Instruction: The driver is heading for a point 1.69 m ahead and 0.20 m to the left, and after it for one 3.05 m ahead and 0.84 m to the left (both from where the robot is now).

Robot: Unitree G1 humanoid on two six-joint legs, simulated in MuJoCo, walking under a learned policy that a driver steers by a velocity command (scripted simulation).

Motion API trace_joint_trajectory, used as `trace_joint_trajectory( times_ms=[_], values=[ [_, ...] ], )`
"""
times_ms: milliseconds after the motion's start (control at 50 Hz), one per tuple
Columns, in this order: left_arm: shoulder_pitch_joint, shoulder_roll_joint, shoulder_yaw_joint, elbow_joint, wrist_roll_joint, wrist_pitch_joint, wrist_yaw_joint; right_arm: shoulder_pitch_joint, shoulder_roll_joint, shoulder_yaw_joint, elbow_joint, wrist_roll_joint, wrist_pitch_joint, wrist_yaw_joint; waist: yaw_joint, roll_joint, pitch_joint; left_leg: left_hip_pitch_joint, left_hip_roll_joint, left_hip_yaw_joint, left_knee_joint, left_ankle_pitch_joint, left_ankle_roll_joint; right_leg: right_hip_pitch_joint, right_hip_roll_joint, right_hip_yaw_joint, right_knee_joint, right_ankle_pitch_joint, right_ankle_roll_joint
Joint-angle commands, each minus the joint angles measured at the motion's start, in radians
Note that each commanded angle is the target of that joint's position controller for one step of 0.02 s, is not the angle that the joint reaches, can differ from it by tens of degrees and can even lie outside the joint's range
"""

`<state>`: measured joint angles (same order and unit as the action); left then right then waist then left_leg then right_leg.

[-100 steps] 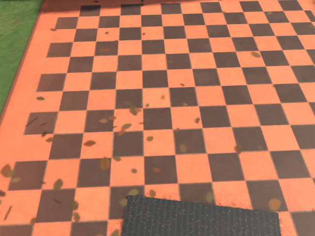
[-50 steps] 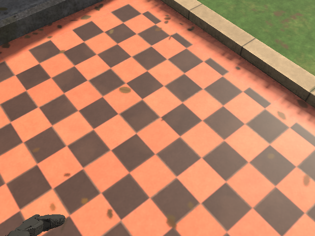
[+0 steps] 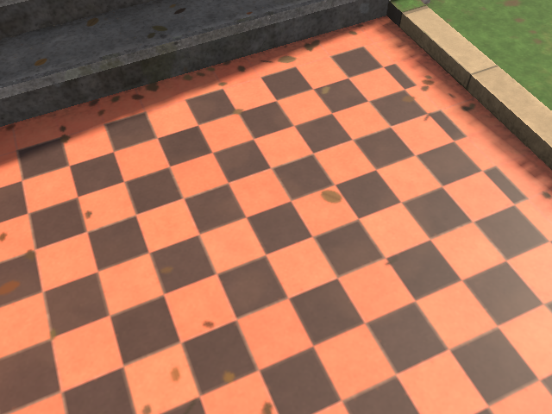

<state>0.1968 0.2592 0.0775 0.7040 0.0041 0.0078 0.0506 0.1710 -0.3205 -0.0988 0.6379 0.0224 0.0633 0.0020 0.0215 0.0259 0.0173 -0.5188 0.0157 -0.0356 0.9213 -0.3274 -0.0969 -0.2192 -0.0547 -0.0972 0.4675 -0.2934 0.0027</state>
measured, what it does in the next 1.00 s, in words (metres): walks ahead, turning left: left foot, then right foot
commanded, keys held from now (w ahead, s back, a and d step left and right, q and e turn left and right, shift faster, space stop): w+q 0.06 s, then q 0.28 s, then no key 0.66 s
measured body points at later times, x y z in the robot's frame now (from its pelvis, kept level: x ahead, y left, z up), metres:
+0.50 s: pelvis +0.05 +0.06 +0.00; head +0.09 +0.09 +0.45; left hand +0.17 +0.36 -0.10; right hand +0.26 -0.18 -0.08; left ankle +0.00 +0.14 -0.74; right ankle +0.16 -0.07 -0.71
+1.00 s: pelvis +0.11 +0.07 -0.02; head +0.12 +0.07 +0.42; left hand +0.17 +0.34 -0.14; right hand +0.29 -0.16 -0.14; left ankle +0.04 +0.19 -0.76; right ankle +0.17 -0.05 -0.76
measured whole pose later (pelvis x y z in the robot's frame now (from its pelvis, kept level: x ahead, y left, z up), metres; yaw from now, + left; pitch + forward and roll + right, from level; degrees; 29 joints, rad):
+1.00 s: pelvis +0.11 +0.07 -0.02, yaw +18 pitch -1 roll +0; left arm 0.14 0.22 0.02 0.82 0.01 -0.01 -0.01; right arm 0.26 -0.25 -0.05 0.74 -0.02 0.03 -0.02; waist 0.00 0.00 0.03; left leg -0.20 0.01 -0.07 0.55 -0.34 -0.03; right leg -0.27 0.00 0.03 0.54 -0.26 0.02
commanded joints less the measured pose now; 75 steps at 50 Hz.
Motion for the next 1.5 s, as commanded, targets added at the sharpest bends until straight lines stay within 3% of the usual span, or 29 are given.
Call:
trace_joint_trajectory(
  times_ms=[20, 60, 120, 140, 160, 180, 200, 240, 320, 400, 520, 580, 600, 620, 640, 680, 740, 780, 840, 880, 900, 940, 1020, 1340, 1380, 1400, 1440, 1460, 1500],
  values=[
    [0.005, 0.22, 0.063, -0.052, -0.014, -0.01, -0.006, -0.089, -0.044, 0.002, -0.12, 0.005, -0.014, 0.023, 0.038, -0.204, -0.083, 0.04, 0.011, 0.062, -0.159, -0.009, 0.024, 0.091, -0.239, 0.145, -0.125, 0.239, -0.202],
    [0.011, 0.232, 0.067, -0.045, -0.028, -0.023, -0.023, -0.084, -0.06, -0.003, -0.127, 0.008, -0.012, 0.031, 0.036, -0.206, -0.062, 0.096, 0.009, 0.083, -0.247, -0.02, 0.065, 0.058, -0.259, 0.157, -0.134, 0.056, -0.187],
    [-0.014, 0.189, 0.053, -0.03, -0.035, -0.03, -0.033, 0.04, -0.077, -0.026, -0.082, -0.003, -0.015, 0.024, -0.036, -0.124, -0.074, 0.328, -0.056, 0.126, -0.523, 0.134, 0.135, -0.005, -0.207, 0.063, 0.09, 0.187, -0.105],
    [0.02, 0.148, 0.044, -0.038, -0.014, -0.036, -0.037, 0.085, -0.172, -0.058, -0.077, -0.009, -0.022, 0.012, -0.035, 0.046, -0.117, 0.523, 0.039, -0.038, -0.518, 0.317, 0.197, -0.187, -0.121, -0.056, 0.3, 0.132, -0.013],
    [-0.136, 0.126, 0.028, -0.123, 0.013, -0.042, -0.025, 0.16, -0.251, -0.08, -0.083, -0.035, -0.036, 0.011, -0.11, 0.264, -0.106, 0.587, 0.266, -0.463, -0.598, 0.33, 0.359, -0.501, 0.024, -0.051, 0.574, -0.273, 0.049],
    [-0.178, 0.143, 0.032, -0.136, 0.006, -0.044, -0.025, 0.157, -0.207, -0.054, -0.093, -0.045, -0.065, 0.019, -0.122, 0.179, -0.124, 0.553, 0.334, -0.537, -0.621, 0.4, 0.422, -0.519, 0.017, 0.129, 0.725, -0.356, 0.04],
    [-0.151, 0.149, 0.034, -0.127, -0.01, -0.039, -0.03, 0.095, -0.17, -0.036, -0.099, -0.039, -0.082, 0.016, -0.081, 0.143, -0.092, 0.511, 0.312, -0.449, -0.61, 0.427, 0.405, -0.521, 0.002, 0.157, 0.759, -0.292, 0.028],
    [-0.113, 0.171, 0.042, -0.094, 0.008, -0.038, -0.025, 0.002, -0.137, -0.026, -0.11, -0.014, -0.084, 0.006, -0.035, 0.083, -0.056, 0.453, 0.219, -0.325, -0.604, 0.439, 0.328, -0.498, -0.017, 0.164, 0.673, -0.144, 0.019],
    [-0.082, 0.145, 0.036, -0.062, 0.008, -0.045, -0.031, 0.002, -0.131, -0.019, -0.107, -0.023, -0.08, -0.02, -0.013, 0.085, -0.101, 0.419, 0.171, -0.27, -0.584, 0.65, 0.325, -0.415, 0.027, 0.158, 0.586, 0.021, 0.05],
    [-0.141, 0.111, 0.016, -0.06, 0.004, -0.046, -0.039, 0.03, -0.132, -0.019, -0.083, -0.011, -0.068, -0.036, -0.041, 0.099, -0.102, 0.432, 0.15, -0.259, -0.556, 0.599, 0.306, -0.377, 0.046, 0.165, 0.348, 0.105, 0.077],
    [-0.175, 0.117, 0.012, -0.061, -0.004, -0.063, -0.061, 0.037, -0.119, -0.009, -0.055, -0.018, -0.061, -0.028, -0.066, 0.109, -0.08, 0.369, 0.15, -0.308, -0.514, 0.557, 0.3, -0.21, 0.063, 0.163, 0.138, 0.139, 0.061],
    [-0.125, 0.109, 0.013, -0.051, 0.006, -0.082, -0.065, 0.005, -0.086, 0.006, -0.053, -0.014, -0.069, -0.028, -0.017, 0.088, -0.063, 0.33, 0.102, -0.326, -0.457, 0.443, 0.251, -0.042, 0.052, 0.151, -0.106, 0.345, 0.011],
    [-0.106, 0.129, 0.015, -0.051, 0.023, -0.09, -0.06, 0.028, -0.048, 0.016, -0.049, -0.026, -0.078, -0.026, -0.019, 0.041, -0.084, 0.284, 0.054, -0.303, -0.41, 0.37, 0.205, 0.076, -0.02, 0.201, -0.129, 0.552, -0.014],
    [-0.072, 0.183, 0.021, -0.056, 0.041, -0.091, -0.054, 0.09, -0.004, 0.028, -0.047, -0.049, -0.092, -0.021, -0.051, -0.121, -0.159, 0.189, -0.034, -0.225, -0.279, 0.07, 0.142, 0.245, -0.179, 0.316, -0.033, 0.991, -0.094],
    [-0.057, 0.125, 0.003, -0.035, 0.039, -0.083, -0.052, 0.137, -0.014, 0.027, -0.031, -0.043, -0.093, -0.023, -0.056, -0.22, -0.189, 0.126, -0.071, -0.178, -0.166, -0.28, 0.078, 0.277, -0.276, 0.419, -0.021, 1.109, -0.245],
    [-0.056, 0.101, -0.003, -0.017, 0.011, -0.069, -0.059, 0.093, -0.097, 0.003, -0.037, -0.029, -0.063, -0.034, -0.029, -0.19, -0.182, 0.078, -0.029, -0.126, -0.035, -0.35, 0.005, 0.252, -0.274, 0.46, -0.059, 0.814, -0.291],
    [-0.14, 0.129, -0.001, -0.019, 0.005, -0.045, -0.057, 0.091, -0.061, 0.005, -0.013, -0.016, -0.017, -0.042, -0.048, -0.175, -0.122, 0.131, 0.015, -0.094, -0.09, -0.23, -0.026, 0.104, -0.207, 0.395, -0.1, 0.538, -0.226],
    [-0.164, 0.122, -0.003, -0.016, 0.009, -0.031, -0.055, 0.093, -0.011, 0.02, 0.005, -0.02, -0.018, -0.037, -0.047, -0.185, -0.11, 0.243, 0.004, -0.038, -0.237, -0.104, -0.013, 0.026, -0.142, 0.313, -0.101, 0.474, -0.191],
    [-0.129, 0.087, -0.019, 0.01, 0.002, -0.026, -0.055, 0.104, -0.003, 0.022, 0.035, -0.032, -0.025, -0.031, -0.052, -0.164, -0.115, 0.386, -0.016, 0.002, -0.499, 0.165, 0.024, -0.007, -0.086, 0.261, -0.079, 0.284, -0.138],
    [-0.083, 0.076, -0.028, 0.029, 0.017, -0.04, -0.064, 0.07, -0.076, 0.012, 0.006, -0.046, -0.027, -0.035, -0.011, -0.054, -0.093, 0.417, 0.074, -0.091, -0.475, 0.299, 0.074, -0.068, -0.034, 0.225, -0.055, 0.063, -0.049],
    [-0.073, 0.072, -0.026, 0.033, 0.017, -0.042, -0.067, 0.061, -0.092, 0.004, 0.025, -0.04, -0.029, -0.031, 0.012, 0.036, -0.063, 0.327, 0.059, -0.082, -0.451, 0.156, 0.11, -0.039, 0.018, 0.166, -0.055, 0.014, -0.017],
    [-0.121, 0.084, -0.024, 0.04, 0.01, -0.04, -0.061, 0.06, -0.037, 0.017, 0.029, -0.045, -0.044, -0.024, -0.019, 0.017, -0.027, 0.26, 0.044, -0.082, -0.482, 0.085, 0.109, -0.004, 0.024, 0.151, -0.002, 0.069, -0.004],
    [-0.094, 0.076, -0.023, 0.072, 0.002, -0.032, -0.047, 0.092, -0.029, 0.023, 0.048, -0.039, -0.069, -0.031, -0.018, 0.029, -0.033, 0.275, 0.032, -0.07, -0.462, 0.198, 0.09, 0.014, 0.021, 0.151, 0.033, 0.199, -0.012],
    [-0.057, 0.09, -0.015, 0.237, -0.006, -0.004, -0.02, 0.126, -0.005, 0.036, 0.116, -0.032, -0.081, -0.031, -0.011, -0.017, -0.012, 0.293, 0.013, -0.05, -0.472, 0.266, 0.105, 0.053, 0.019, 0.153, 0.027, 0.249, 0.018],
    [-0.036, 0.079, -0.016, 0.265, -0.01, 0.001, -0.018, 0.156, -0.015, 0.031, 0.142, -0.026, -0.076, -0.034, -0.014, 0.015, -0.016, 0.294, 0.006, -0.058, -0.507, 0.015, 0.128, 0.031, 0.066, 0.101, 0.064, 0.022, 0.015],
    [-0.043, 0.076, -0.016, 0.267, -0.014, -0.002, -0.018, 0.162, -0.04, 0.022, 0.143, -0.02, -0.073, -0.036, -0.023, 0.055, 0.016, 0.281, 0.028, -0.106, -0.545, -0.191, 0.163, -0.031, 0.097, 0.066, 0.116, -0.124, 0.011],
    [-0.102, 0.069, -0.017, 0.236, -0.025, -0.028, -0.024, 0.204, -0.085, 0.011, 0.148, -0.012, -0.08, -0.038, -0.055, 0.158, 0.111, 0.274, 0.174, -0.329, -0.688, -0.501, 0.26, -0.203, 0.102, 0.039, 0.256, -0.193, -0.004],
    [-0.131, 0.067, -0.018, 0.217, -0.032, -0.048, -0.03, 0.21, -0.102, 0.006, 0.153, -0.005, -0.09, -0.04, -0.061, 0.18, 0.165, 0.248, 0.241, -0.43, -0.734, -0.523, 0.304, -0.247, 0.071, 0.071, 0.307, -0.18, -0.025],
    [-0.117, 0.068, -0.017, 0.214, -0.045, -0.084, -0.048, 0.175, -0.093, 0.009, 0.152, -0.004, -0.108, -0.04, -0.035, 0.18, 0.191, 0.274, 0.272, -0.442, -0.729, -0.394, 0.318, -0.279, 0.026, 0.104, 0.275, -0.218, -0.069]
  ],
)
